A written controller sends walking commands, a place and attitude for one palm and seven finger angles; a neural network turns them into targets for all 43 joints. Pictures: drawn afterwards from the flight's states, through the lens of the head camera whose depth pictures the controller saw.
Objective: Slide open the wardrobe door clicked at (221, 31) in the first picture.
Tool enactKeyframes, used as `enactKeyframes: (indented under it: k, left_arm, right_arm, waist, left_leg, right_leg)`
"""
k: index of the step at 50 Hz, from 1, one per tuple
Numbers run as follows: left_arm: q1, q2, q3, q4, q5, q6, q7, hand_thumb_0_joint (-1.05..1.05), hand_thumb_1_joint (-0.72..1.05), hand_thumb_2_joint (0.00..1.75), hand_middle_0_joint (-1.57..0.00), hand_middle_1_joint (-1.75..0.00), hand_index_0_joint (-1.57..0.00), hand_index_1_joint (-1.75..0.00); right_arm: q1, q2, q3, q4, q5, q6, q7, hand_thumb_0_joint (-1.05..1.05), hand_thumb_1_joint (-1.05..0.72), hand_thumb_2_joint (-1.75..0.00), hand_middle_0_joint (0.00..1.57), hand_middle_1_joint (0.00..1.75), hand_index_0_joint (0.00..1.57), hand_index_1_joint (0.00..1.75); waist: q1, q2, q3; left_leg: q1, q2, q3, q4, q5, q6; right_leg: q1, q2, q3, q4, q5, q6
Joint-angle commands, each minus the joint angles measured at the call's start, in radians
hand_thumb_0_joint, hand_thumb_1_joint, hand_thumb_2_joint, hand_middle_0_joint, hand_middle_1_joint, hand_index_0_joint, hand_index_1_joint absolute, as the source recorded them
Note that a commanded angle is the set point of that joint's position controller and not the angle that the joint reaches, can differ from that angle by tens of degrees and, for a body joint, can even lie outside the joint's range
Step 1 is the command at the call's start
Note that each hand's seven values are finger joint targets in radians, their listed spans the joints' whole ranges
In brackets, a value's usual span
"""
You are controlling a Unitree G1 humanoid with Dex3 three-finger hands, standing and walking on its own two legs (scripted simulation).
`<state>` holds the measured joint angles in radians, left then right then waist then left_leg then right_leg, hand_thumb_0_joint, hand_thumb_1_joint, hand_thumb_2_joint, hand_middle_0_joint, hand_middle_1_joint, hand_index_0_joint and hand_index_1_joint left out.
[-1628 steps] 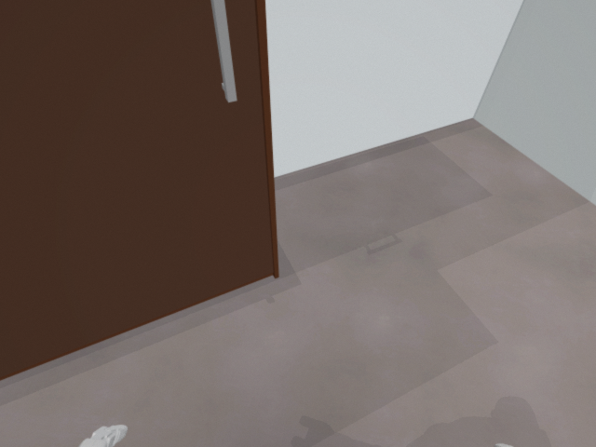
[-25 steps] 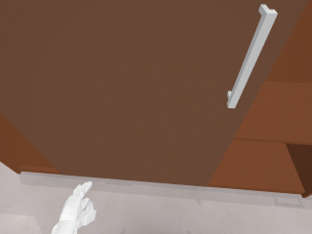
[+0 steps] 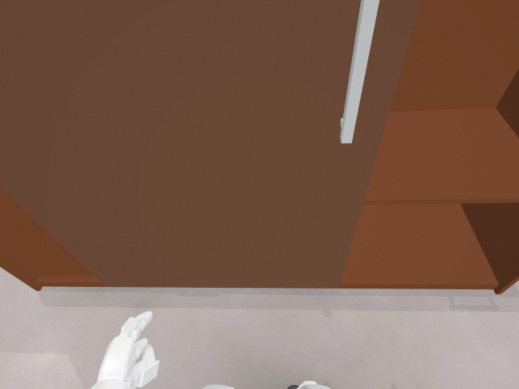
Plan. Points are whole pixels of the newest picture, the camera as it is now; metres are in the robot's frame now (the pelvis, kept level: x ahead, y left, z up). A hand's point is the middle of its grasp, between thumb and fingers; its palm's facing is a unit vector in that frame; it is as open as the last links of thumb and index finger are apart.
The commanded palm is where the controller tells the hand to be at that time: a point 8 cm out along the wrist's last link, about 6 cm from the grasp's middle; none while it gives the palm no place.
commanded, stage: step back with the hand held close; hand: right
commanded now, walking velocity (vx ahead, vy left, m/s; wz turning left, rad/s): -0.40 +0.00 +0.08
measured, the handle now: (354, 70) +0.56 -0.14 +0.20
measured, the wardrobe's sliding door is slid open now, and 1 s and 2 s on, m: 0.60 0.60 0.60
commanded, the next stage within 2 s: stop stepping back and stand still in 0.22 s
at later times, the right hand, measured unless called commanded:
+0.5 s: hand out of the picture +0.15 -0.28 +0.17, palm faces +0.25 +0.88 -0.39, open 7.4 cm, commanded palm +0.06 -0.32 +0.19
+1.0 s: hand out of the picture +0.05 -0.31 +0.20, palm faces +0.23 +0.83 -0.51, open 7.4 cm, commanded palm +0.01 -0.37 +0.19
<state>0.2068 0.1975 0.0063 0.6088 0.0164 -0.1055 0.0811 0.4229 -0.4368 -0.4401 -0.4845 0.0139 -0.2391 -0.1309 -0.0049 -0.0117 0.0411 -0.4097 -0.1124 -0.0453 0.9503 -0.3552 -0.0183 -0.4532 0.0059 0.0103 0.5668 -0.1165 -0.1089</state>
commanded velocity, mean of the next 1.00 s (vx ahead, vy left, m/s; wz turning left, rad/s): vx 0.07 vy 0.07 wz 0.00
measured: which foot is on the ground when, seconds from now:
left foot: up 0.00-0.24, down 0.26-0.72, up 0.74-1.00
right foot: down 0.00-0.50, up 0.52-0.70, down 0.72-1.00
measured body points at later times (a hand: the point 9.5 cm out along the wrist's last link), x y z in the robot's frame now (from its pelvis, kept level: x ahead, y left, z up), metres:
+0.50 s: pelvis -0.11 -0.03 +0.00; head -0.12 -0.08 +0.45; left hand +0.01 +0.23 -0.06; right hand +0.13 -0.32 +0.19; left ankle -0.18 +0.08 -0.72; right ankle +0.11 -0.05 -0.72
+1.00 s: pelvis -0.16 -0.09 +0.02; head -0.17 -0.13 +0.47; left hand -0.08 +0.12 -0.07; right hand +0.03 -0.36 +0.23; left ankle -0.13 +0.04 -0.67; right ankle -0.15 -0.20 -0.73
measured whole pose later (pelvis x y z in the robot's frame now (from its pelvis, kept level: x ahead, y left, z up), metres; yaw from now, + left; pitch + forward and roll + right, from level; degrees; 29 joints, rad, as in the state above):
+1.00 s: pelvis -0.16 -0.09 +0.02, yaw +7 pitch +1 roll +5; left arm 0.34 0.09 -0.04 0.65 0.02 -0.11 0.03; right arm 0.66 -0.50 -0.44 -0.61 0.02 -0.25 -0.12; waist 0.03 0.00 -0.06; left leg -0.47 -0.02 0.12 0.80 -0.32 0.02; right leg -0.21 -0.08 0.03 0.42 -0.24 -0.02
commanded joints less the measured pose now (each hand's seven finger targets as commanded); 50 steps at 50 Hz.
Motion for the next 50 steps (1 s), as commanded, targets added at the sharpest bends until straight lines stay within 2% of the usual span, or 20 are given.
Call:
enactKeyframes:
  k: [1,8,10,13,14,16,18,19,21,23,24,25,26,29,34,36,38,39,44,50]
  left_arm:
    - [-0.083,0.141,0.065,-0.148,-0.006,-0.086,-0.02,0.0,0.9,0.9,-0.2,-0.3,-0.2,-0.3]
    - [-0.021,0.116,0.049,-0.066,0.017,-0.11,-0.028,0.0,0.9,0.9,-0.2,-0.3,-0.2,-0.3]
    - [-0.005,0.115,0.049,-0.048,0.019,-0.086,-0.024,0.0,0.9,0.9,-0.2,-0.3,-0.2,-0.3]
    - [-0.066,0.08,0.029,-0.074,0.007,-0.063,-0.009,0.0,0.9,0.9,-0.2,-0.3,-0.2,-0.3]
    - [-0.1,0.079,0.017,-0.095,0.007,-0.075,0.0,0.0,0.9,0.9,-0.2,-0.3,-0.2,-0.3]
    - [-0.093,0.116,0.04,-0.082,-0.013,-0.079,0.008,0.0,0.9,0.9,-0.2,-0.3,-0.2,-0.3]
    - [-0.133,0.145,0.039,-0.133,-0.022,-0.07,0.017,0.0,0.9,0.9,-0.2,-0.3,-0.2,-0.3]
    - [-0.134,0.16,0.043,-0.143,-0.02,-0.07,0.008,0.0,0.9,0.9,-0.2,-0.3,-0.2,-0.3]
    - [-0.132,0.186,0.05,-0.145,-0.01,-0.066,0.004,0.0,0.9,0.9,-0.2,-0.3,-0.2,-0.3]
    - [-0.105,0.147,0.047,-0.149,0.007,-0.055,-0.008,0.0,0.9,0.9,-0.2,-0.3,-0.2,-0.3]
    - [-0.08,0.135,0.049,-0.148,-0.011,-0.047,-0.016,0.0,0.9,0.9,-0.2,-0.3,-0.2,-0.3]
    - [-0.066,0.126,0.065,-0.155,-0.033,-0.033,-0.02,0.0,0.9,0.9,-0.2,-0.3,-0.2,-0.3]
    - [-0.08,0.152,0.082,-0.141,-0.031,-0.021,-0.016,0.0,0.9,0.9,-0.2,-0.3,-0.2,-0.3]
    - [-0.059,0.094,0.036,-0.132,-0.022,-0.035,-0.03,0.0,0.9,0.9,-0.2,-0.3,-0.2,-0.3]
    - [0.002,0.157,0.056,-0.042,-0.014,-0.114,0.031,0.0,0.9,0.9,-0.2,-0.3,-0.2,-0.3]
    - [-0.001,0.197,0.065,-0.104,-0.027,-0.117,0.029,0.0,0.9,0.9,-0.2,-0.3,-0.2,-0.3]
    - [0.007,0.141,0.064,-0.102,-0.027,-0.113,0.014,0.0,0.9,0.9,-0.2,-0.3,-0.2,-0.3]
    - [-0.015,0.134,0.056,-0.132,-0.017,-0.114,-0.009,0.0,0.9,0.9,-0.2,-0.3,-0.2,-0.3]
    - [-0.063,0.113,0.043,-0.129,-0.013,-0.096,-0.068,0.0,0.9,0.9,-0.2,-0.3,-0.2,-0.3]
    - [-0.05,0.115,0.047,-0.125,0.001,-0.027,-0.001,0.0,0.9,0.9,-0.2,-0.3,-0.2,-0.3]
  right_arm:
    - [0.06,-0.146,-0.124,-0.236,0.023,-0.067,-0.015,0.0,-0.9,-0.9,0.2,0.3,0.2,0.3]
    - [-0.009,-0.147,-0.051,-0.285,0.059,-0.081,-0.011,0.0,-0.9,-0.9,0.2,0.3,0.2,0.3]
    - [-0.048,-0.19,-0.074,-0.272,0.06,-0.092,-0.007,0.0,-0.9,-0.9,0.2,0.3,0.2,0.3]
    - [-0.048,-0.273,-0.136,-0.276,0.068,-0.107,-0.008,0.0,-0.9,-0.9,0.2,0.3,0.2,0.3]
    - [-0.043,-0.295,-0.16,-0.261,0.068,-0.112,-0.009,0.0,-0.9,-0.9,0.2,0.3,0.2,0.3]
    - [0.0,-0.212,-0.096,-0.198,0.073,-0.089,0.018,0.0,-0.9,-0.9,0.2,0.3,0.2,0.3]
    - [0.05,-0.189,-0.099,-0.169,0.082,-0.026,0.029,0.0,-0.9,-0.9,0.2,0.3,0.2,0.3]
    - [0.052,-0.213,-0.128,-0.159,0.091,-0.019,0.03,0.0,-0.9,-0.9,0.2,0.3,0.2,0.3]
    - [0.032,-0.219,-0.167,-0.133,0.082,-0.018,0.021,0.0,-0.9,-0.9,0.2,0.3,0.2,0.3]
    - [0.116,-0.23,-0.183,-0.142,0.086,-0.009,0.023,0.0,-0.9,-0.9,0.2,0.3,0.2,0.3]
    - [0.169,-0.232,-0.167,-0.187,0.073,-0.017,0.025,0.0,-0.9,-0.9,0.2,0.3,0.2,0.3]
    - [0.237,-0.245,-0.172,-0.233,0.068,-0.016,0.021,0.0,-0.9,-0.9,0.2,0.3,0.2,0.3]
    - [0.204,-0.224,-0.155,-0.321,0.075,-0.005,0.019,0.0,-0.9,-0.9,0.2,0.3,0.2,0.3]
    - [0.096,-0.217,-0.168,-0.339,0.063,-0.007,0.006,0.0,-0.9,-0.9,0.2,0.3,0.2,0.3]
    - [-0.334,-0.099,0.042,-0.082,0.005,-0.003,-0.046,0.0,-0.9,-0.9,0.2,0.3,0.2,0.3]
    - [-0.427,-0.121,0.055,-0.193,-0.008,-0.02,-0.059,0.0,-0.9,-0.9,0.2,0.3,0.2,0.3]
    - [-0.219,-0.19,-0.058,-0.177,-0.004,-0.03,-0.049,0.0,-0.9,-0.9,0.2,0.3,0.2,0.3]
    - [-0.157,-0.212,-0.065,-0.333,0.018,-0.029,-0.035,0.0,-0.9,-0.9,0.2,0.3,0.2,0.3]
    - [0.211,-0.173,-0.108,-0.357,0.019,-0.047,-0.015,0.0,-0.9,-0.9,0.2,0.3,0.2,0.3]
    - [0.082,-0.158,-0.139,-0.097,0.009,-0.003,-0.034,0.0,-0.9,-0.9,0.2,0.3,0.2,0.3]
  waist:
    - [-0.035,-0.102,-0.172]
    - [-0.014,-0.264,-0.333]
    - [-0.009,-0.176,-0.367]
    - [0.001,0.099,-0.282]
    - [-0.014,0.105,-0.235]
    - [0.024,0.196,-0.197]
    - [0.002,-0.093,-0.203]
    - [-0.013,-0.227,-0.19]
    - [-0.027,-0.333,-0.114]
    - [-0.054,-0.344,-0.182]
    - [-0.052,-0.162,-0.198]
    - [-0.04,0.239,-0.159]
    - [-0.019,0.318,-0.064]
    - [0.036,0.137,-0.061]
    - [0.051,-0.057,-0.095]
    - [0.038,-0.483,-0.046]
    - [0.029,-0.174,-0.088]
    - [0.029,-0.217,-0.092]
    - [0.005,-0.27,-0.053]
    - [0.009,-0.2,-0.058]
  left_leg:
    - [0.13,0.006,0.033,0.065,-0.124,0.009]
    - [0.17,0.025,0.093,-0.603,-0.149,0.075]
    - [0.149,0.089,0.041,-0.77,0.036,0.094]
    - [-0.034,0.373,-0.102,-0.785,0.41,0.14]
    - [-0.043,0.378,-0.044,-0.719,0.475,0.136]
    - [-0.055,0.245,0.075,-0.595,0.355,0.077]
    - [0.02,0.033,0.112,-0.424,0.072,0.002]
    - [0.095,-0.014,0.095,-0.354,-0.182,0.015]
    - [0.345,-0.098,0.162,-0.268,-0.278,0.064]
    - [0.481,-0.091,0.178,-0.419,-0.246,0.095]
    - [0.396,0.012,0.1,-0.578,-0.234,0.118]
    - [-0.019,0.292,-0.187,-0.822,-0.359,0.161]
    - [-0.254,0.498,-0.452,-0.926,-0.416,0.226]
    - [-0.083,0.431,-0.236,-0.776,-0.28,0.23]
    - [0.072,0.241,0.08,-0.339,-0.2,0.11]
    - [-0.354,0.081,0.12,0.115,-0.268,0.027]
    - [-0.362,0.112,0.05,0.234,-0.119,0.04]
    - [-0.384,0.12,0.023,0.282,-0.111,0.031]
    - [-0.122,0.15,0.074,0.096,0.132,0.033]
    - [0.261,0.052,0.219,-0.345,-0.069,0.047]
  right_leg:
    - [0.034,-0.27,0.266,-0.423,-0.413,-0.041]
    - [0.476,-0.216,0.156,-0.433,-0.044,0.202]
    - [0.584,-0.175,0.051,-0.22,0.21,0.208]
    - [0.49,-0.072,-0.007,0.146,-0.057,0.142]
    - [0.41,-0.055,-0.026,0.168,-0.138,0.142]
    - [0.438,-0.025,-0.012,0.01,0.024,0.13]
    - [0.406,-0.103,0.14,-0.235,0.177,0.083]
    - [0.313,-0.167,0.257,-0.417,-0.127,0.075]
    - [-0.045,-0.188,0.29,-0.665,-0.77,0.219]
    - [-0.078,-0.115,0.172,-0.597,-0.627,0.329]
    - [0.005,0.006,-0.015,-0.264,-0.488,0.291]
    - [0.16,0.115,-0.102,0.395,-0.315,0.208]
    - [0.018,0.138,0.017,0.771,-0.289,0.167]
    - [-0.121,-0.076,0.107,0.681,-0.259,0.116]
    - [0.225,-0.021,-0.103,-0.149,-0.272,0.085]
    - [0.413,-0.331,0.538,-0.339,-0.347,-0.015]
    - [0.426,-0.344,0.519,-0.334,-0.264,-0.087]
    - [0.378,-0.339,0.636,-0.362,-0.239,-0.026]
    - [0.09,-0.258,0.245,-0.407,-0.47,-0.031]
    - [-0.038,-0.233,0.105,-0.366,-0.576,0.004]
